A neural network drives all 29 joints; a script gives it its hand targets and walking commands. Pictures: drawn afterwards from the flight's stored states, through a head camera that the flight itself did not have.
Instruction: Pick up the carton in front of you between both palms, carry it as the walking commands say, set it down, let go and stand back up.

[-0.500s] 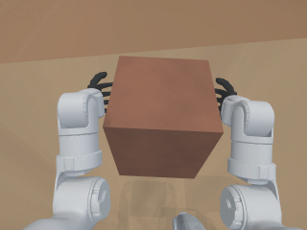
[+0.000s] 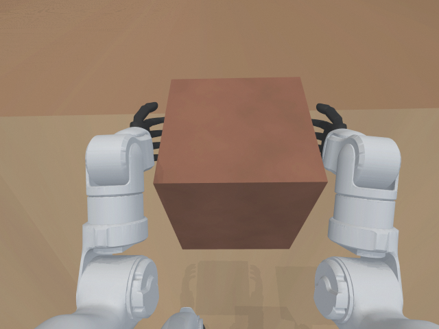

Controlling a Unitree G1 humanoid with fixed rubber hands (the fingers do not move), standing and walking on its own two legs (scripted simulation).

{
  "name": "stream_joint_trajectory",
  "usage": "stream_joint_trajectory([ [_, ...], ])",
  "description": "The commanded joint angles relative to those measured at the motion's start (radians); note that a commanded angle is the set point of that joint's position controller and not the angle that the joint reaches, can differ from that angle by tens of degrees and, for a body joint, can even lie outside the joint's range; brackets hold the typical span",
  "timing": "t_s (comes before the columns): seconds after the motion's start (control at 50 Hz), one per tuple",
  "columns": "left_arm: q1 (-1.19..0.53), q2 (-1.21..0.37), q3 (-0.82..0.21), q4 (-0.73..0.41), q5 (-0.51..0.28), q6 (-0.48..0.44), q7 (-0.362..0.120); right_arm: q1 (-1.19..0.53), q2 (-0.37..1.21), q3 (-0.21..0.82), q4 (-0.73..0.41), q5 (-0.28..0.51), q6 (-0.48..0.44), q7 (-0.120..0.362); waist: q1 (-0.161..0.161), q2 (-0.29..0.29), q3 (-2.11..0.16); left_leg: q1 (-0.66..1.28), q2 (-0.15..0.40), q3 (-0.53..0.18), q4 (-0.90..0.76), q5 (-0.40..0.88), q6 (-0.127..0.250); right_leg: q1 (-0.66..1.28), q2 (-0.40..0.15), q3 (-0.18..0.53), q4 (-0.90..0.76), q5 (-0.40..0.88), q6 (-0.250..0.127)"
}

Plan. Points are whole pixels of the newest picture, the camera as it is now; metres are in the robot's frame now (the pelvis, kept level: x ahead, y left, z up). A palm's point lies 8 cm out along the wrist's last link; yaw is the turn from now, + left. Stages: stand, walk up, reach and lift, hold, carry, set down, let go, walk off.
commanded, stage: carry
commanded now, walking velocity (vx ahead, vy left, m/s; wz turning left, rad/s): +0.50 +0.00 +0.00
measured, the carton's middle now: (235, 171) +0.38 +0.02 +0.09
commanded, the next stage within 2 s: none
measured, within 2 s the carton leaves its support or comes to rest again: neither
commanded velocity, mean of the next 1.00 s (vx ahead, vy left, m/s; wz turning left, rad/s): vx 0.28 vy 0.00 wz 0.00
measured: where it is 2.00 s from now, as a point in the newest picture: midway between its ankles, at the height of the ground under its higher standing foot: (237, 242)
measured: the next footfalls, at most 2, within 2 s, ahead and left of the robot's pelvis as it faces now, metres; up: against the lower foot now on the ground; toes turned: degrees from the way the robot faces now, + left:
left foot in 0.06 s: +0.21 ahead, +0.11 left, +0.03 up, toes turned +6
right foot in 0.44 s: +0.44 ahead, -0.11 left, +0.05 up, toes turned -7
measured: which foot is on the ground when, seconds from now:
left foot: up 0.00-0.04, down 0.06-0.48, up 0.50-0.80, down 0.82-1.00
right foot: down 0.00-0.08, up 0.10-0.42, down 0.44-0.84, up 0.86-1.00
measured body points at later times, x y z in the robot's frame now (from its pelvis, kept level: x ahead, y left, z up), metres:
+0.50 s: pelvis +0.30 -0.01 +0.02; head +0.32 -0.01 +0.47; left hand +0.69 +0.13 +0.19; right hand +0.69 -0.17 +0.19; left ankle +0.18 +0.10 -0.67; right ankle +0.40 -0.10 -0.69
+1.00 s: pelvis +0.54 +0.01 +0.07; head +0.59 +0.01 +0.51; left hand +0.95 +0.14 +0.20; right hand +0.92 -0.16 +0.19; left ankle +0.61 +0.08 -0.66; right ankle +0.51 -0.11 -0.64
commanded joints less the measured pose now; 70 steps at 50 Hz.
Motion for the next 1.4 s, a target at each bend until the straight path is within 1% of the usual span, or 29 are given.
stream_joint_trajectory([
  [0.0,-0.742,-1.034,-0.621,-0.028,-0.435,0.008,-0.263,-0.676,0.991,0.605,0.025,0.372,-0.013,0.191,-0.049,-0.157,-0.43,0.301,-0.101,0.152,-0.215,0.052,0.01,0.184,-0.187,0.081,0.023,0.593,-0.131],
  [0.02,-0.729,-1.038,-0.613,0.005,-0.424,0.01,-0.264,-0.658,1.0,0.604,0.063,0.378,-0.015,0.2,-0.077,-0.113,-0.474,0.507,-0.13,0.181,-0.287,0.093,0.025,0.115,-0.16,0.017,0.17,0.701,-0.092],
  [0.04,-0.719,-1.032,-0.601,0.038,-0.412,0.011,-0.267,-0.645,0.998,0.596,0.097,0.38,-0.02,0.207,-0.107,-0.039,-0.556,0.767,-0.046,0.053,-0.283,0.056,0.053,-0.034,-0.136,-0.019,0.358,0.609,-0.039],
  [0.06,-0.718,-1.037,-0.581,0.051,-0.411,0.013,-0.272,-0.629,0.981,0.581,0.114,0.368,-0.03,0.211,-0.125,0.231,-0.639,0.964,0.238,-0.491,-0.386,-0.088,0.182,-0.307,-0.029,-0.016,0.635,0.31,0.017],
  [0.08,-0.744,-1.047,-0.587,0.05,-0.405,0.01,-0.277,-0.644,1.009,0.583,0.118,0.368,-0.036,0.216,-0.132,0.334,-0.593,1.034,0.304,-0.751,-0.502,0.067,0.269,-0.534,0.089,0.061,0.797,-0.091,0.019],
  [0.1,-0.757,-1.073,-0.581,0.056,-0.401,0.003,-0.274,-0.691,1.029,0.585,0.075,0.396,-0.036,0.223,-0.13,0.218,-0.543,1.01,0.327,-0.663,-0.444,0.186,0.284,-0.609,0.029,0.129,0.938,-0.098,-0.018],
  [0.14,-0.751,-1.084,-0.556,0.045,-0.391,-0.008,-0.265,-0.788,1.095,0.629,-0.014,0.463,-0.049,0.235,-0.132,0.043,-0.487,0.912,0.278,-0.488,-0.396,0.341,0.232,-0.651,-0.024,0.149,0.94,-0.041,-0.039],
  [0.18,-0.754,-1.079,-0.549,0.011,-0.375,-0.016,-0.247,-0.865,1.129,0.665,-0.099,0.514,-0.058,0.239,-0.115,0.063,-0.491,0.86,0.235,-0.372,-0.422,0.285,0.179,-0.612,-0.038,0.14,0.845,0.015,-0.036],
  [0.3,-0.696,-1.009,-0.563,-0.057,-0.331,-0.011,-0.198,-0.834,1.081,0.674,-0.156,0.535,-0.043,0.235,-0.106,0.127,-0.464,0.794,0.204,-0.191,-0.475,0.273,0.181,-0.53,-0.039,0.063,0.463,0.095,-0.004],
  [0.38,-0.678,-0.983,-0.576,-0.003,-0.335,0.007,-0.209,-0.754,1.03,0.657,-0.06,0.487,-0.027,0.234,-0.087,0.165,-0.427,0.701,0.17,-0.062,-0.415,0.389,0.121,-0.253,0.051,-0.078,0.189,0.165,-0.015],
  [0.42,-0.653,-0.997,-0.575,0.054,-0.351,0.007,-0.224,-0.735,1.017,0.643,-0.007,0.469,-0.02,0.234,-0.037,0.085,-0.509,0.548,0.121,0.053,-0.139,0.565,0.051,0.144,0.075,-0.105,0.089,0.21,-0.052],
  [0.44,-0.629,-0.999,-0.561,0.083,-0.346,0.005,-0.231,-0.749,1.01,0.634,0.008,0.465,-0.014,0.239,0.003,-0.034,-0.591,0.359,0.076,0.053,0.098,0.385,-0.001,0.365,-0.11,0.205,0.043,0.022,-0.119],
  [0.46,-0.636,-0.975,-0.548,0.101,-0.335,-0.005,-0.233,-0.771,1.029,0.629,0.024,0.466,-0.008,0.245,0.001,-0.31,-0.622,0.081,-0.068,0.026,0.321,-0.025,-0.031,0.511,-0.316,0.668,-0.068,0.073,-0.253],
  [0.48,-0.658,-0.998,-0.548,0.086,-0.351,-0.003,-0.239,-0.776,1.038,0.624,0.061,0.456,-0.01,0.245,0.006,-0.284,-0.57,-0.073,-0.077,-0.073,0.492,-0.19,-0.008,0.536,-0.339,0.748,-0.091,0.182,-0.296],
  [0.52,-0.758,-1.062,-0.581,-0.003,-0.407,-0.008,-0.253,-0.778,1.065,0.597,0.049,0.451,-0.022,0.24,0.008,-0.046,-0.504,-0.165,-0.011,-0.104,0.588,-0.149,0.024,0.468,-0.319,0.563,-0.009,0.447,-0.275],
  [0.54,-0.816,-1.09,-0.602,-0.052,-0.433,-0.013,-0.256,-0.777,1.074,0.591,0.041,0.444,-0.025,0.234,0.004,-0.02,-0.493,-0.16,0.01,-0.108,0.541,-0.113,0.026,0.424,-0.295,0.498,-0.009,0.454,-0.239],
  [0.68,-0.856,-1.083,-0.627,-0.137,-0.502,-0.003,-0.256,-0.726,1.008,0.566,-0.02,0.374,-0.024,0.177,-0.005,-0.119,-0.47,-0.008,-0.016,-0.008,0.104,-0.045,-0.005,0.298,-0.226,0.202,-0.032,0.626,-0.196],
  [0.74,-0.784,-1.061,-0.613,-0.067,-0.466,0.009,-0.263,-0.678,0.985,0.574,0.015,0.356,-0.014,0.175,-0.026,-0.188,-0.459,0.2,-0.086,0.085,-0.143,0.073,0.002,0.226,-0.185,0.075,0.049,0.811,-0.131],
  [0.78,-0.746,-1.05,-0.598,-0.008,-0.444,0.01,-0.265,-0.66,0.997,0.579,0.059,0.365,-0.014,0.189,-0.067,-0.131,-0.501,0.479,-0.115,0.128,-0.338,0.3,0.018,0.137,-0.145,-0.005,0.213,0.874,-0.049],
  [0.8,-0.73,-1.042,-0.59,0.022,-0.426,0.008,-0.266,-0.662,1.001,0.58,0.078,0.373,-0.016,0.198,-0.084,-0.083,-0.539,0.684,-0.013,0.007,-0.351,0.411,0.04,0.002,-0.132,-0.001,0.284,0.675,0.007],
  [0.82,-0.741,-1.051,-0.593,0.028,-0.426,0.012,-0.27,-0.658,0.994,0.573,0.095,0.369,-0.022,0.202,-0.099,0.144,-0.656,0.952,0.278,-0.359,-0.272,0.807,0.174,-0.208,-0.055,0.01,0.507,0.255,0.055],
  [0.84,-0.754,-1.052,-0.589,0.032,-0.419,0.014,-0.273,-0.649,1.008,0.567,0.111,0.364,-0.027,0.205,-0.116,0.255,-0.679,0.976,0.315,-0.492,-0.317,0.939,0.274,-0.304,0.047,0.072,0.598,-0.14,0.049],
  [0.9,-0.779,-1.103,-0.58,0.017,-0.416,-0.005,-0.261,-0.759,1.076,0.607,-0.025,0.446,-0.042,0.224,-0.104,0.11,-0.558,0.864,0.26,-0.339,-0.34,0.806,0.211,-0.359,-0.009,0.15,0.526,-0.2,0.002],
  [1.0,-0.736,-1.079,-0.574,-0.068,-0.376,-0.022,-0.211,-0.83,1.101,0.659,-0.175,0.515,-0.046,0.225,-0.085,0.159,-0.622,0.832,0.176,-0.166,-0.337,0.661,0.128,-0.126,0.037,0.062,0.106,-0.025,0.023],
  [1.06,-0.72,-1.042,-0.573,-0.091,-0.359,-0.012,-0.207,-0.806,1.059,0.676,-0.176,0.497,-0.039,0.221,-0.063,0.098,-0.638,0.615,0.125,-0.084,-0.27,0.418,0.062,0.179,-0.056,0.102,-0.061,0.317,0.003],
  [1.08,-0.709,-1.027,-0.58,-0.083,-0.353,-0.007,-0.213,-0.799,1.046,0.683,-0.161,0.488,-0.033,0.222,-0.052,0.001,-0.655,0.515,0.094,-0.062,-0.244,0.363,0.031,0.265,-0.15,0.193,0.041,0.575,-0.031],
  [1.12,-0.686,-1.008,-0.592,-0.049,-0.347,0.001,-0.222,-0.799,1.035,0.688,-0.109,0.481,-0.02,0.225,-0.052,-0.087,-0.616,0.495,0.06,-0.045,-0.244,0.267,0.009,0.256,-0.169,0.177,0.127,0.818,-0.066],
  [1.2,-0.65,-1.01,-0.579,0.059,-0.351,0.008,-0.255,-0.719,1.047,0.653,0.058,0.457,-0.016,0.237,-0.061,-0.065,-0.57,0.549,0.059,-0.042,-0.197,0.423,0.013,0.176,-0.135,0.15,0.159,0.832,-0.043],
  [1.38,-0.627,-1.136,-0.522,0.176,-0.365,-0.067,-0.294,-0.6,1.132,0.542,0.213,0.391,-0.098,0.269,-0.063,-0.002,-0.443,0.604,0.071,-0.059,-0.213,0.441,0.01,0.089,-0.115,0.147,0.122,0.648,-0.022],
])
